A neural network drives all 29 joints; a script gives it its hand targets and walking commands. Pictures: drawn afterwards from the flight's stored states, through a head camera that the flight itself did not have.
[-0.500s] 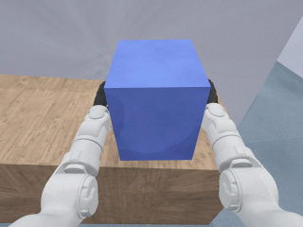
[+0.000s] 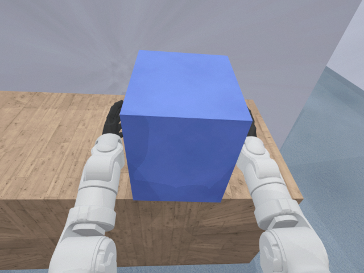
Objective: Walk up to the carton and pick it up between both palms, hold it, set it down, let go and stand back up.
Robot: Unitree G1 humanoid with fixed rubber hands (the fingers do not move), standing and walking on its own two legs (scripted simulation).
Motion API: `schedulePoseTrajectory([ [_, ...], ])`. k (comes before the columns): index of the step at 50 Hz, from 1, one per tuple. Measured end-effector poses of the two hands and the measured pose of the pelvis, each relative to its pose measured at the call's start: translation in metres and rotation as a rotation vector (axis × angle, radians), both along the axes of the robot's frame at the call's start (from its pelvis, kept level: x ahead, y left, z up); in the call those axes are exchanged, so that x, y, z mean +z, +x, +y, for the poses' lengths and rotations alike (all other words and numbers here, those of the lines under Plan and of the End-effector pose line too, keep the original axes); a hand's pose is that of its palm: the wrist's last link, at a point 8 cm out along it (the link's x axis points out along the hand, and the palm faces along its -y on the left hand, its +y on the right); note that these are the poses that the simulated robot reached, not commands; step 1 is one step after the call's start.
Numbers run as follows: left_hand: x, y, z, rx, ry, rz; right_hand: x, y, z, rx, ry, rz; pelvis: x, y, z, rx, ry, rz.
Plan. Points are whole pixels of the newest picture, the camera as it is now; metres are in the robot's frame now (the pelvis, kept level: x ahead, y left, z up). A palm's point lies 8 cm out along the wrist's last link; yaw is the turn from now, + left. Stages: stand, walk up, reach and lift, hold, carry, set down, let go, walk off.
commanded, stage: reach and lift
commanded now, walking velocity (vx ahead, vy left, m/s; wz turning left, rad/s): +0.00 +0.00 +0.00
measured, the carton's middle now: (180, 127) +0.42 -0.01 +0.14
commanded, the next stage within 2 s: hold in 0.98 s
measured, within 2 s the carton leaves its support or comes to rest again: neither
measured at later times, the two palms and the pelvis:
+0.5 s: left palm (108, 128) +0.38 +0.15 +0.16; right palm (246, 132) +0.38 -0.16 +0.16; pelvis +0.02 +0.01 +0.00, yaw +0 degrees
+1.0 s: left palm (106, 125) +0.38 +0.15 +0.18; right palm (247, 127) +0.38 -0.16 +0.18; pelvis +0.01 +0.00 +0.00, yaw +1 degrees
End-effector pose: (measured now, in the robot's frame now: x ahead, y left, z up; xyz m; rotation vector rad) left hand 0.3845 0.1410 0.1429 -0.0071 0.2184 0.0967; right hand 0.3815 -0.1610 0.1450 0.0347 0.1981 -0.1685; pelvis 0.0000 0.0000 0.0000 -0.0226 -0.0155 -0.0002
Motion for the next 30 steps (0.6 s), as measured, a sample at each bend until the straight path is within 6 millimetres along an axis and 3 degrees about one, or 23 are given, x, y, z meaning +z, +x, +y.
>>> schedulePoseTrajectory([
  [8,0.011,-0.001,0.005,0.006,0.004,-0.001,0.014,0.002,0.005,0.006,0.002,0.0,0.001,0.004,0.002,0.001,0.002,-0.002],
  [30,0.022,-0.003,0.003,-0.002,0.032,-0.014,0.017,-0.001,0.003,0.002,0.016,-0.015,0.001,0.016,0.006,0.003,-0.005,-0.057],
])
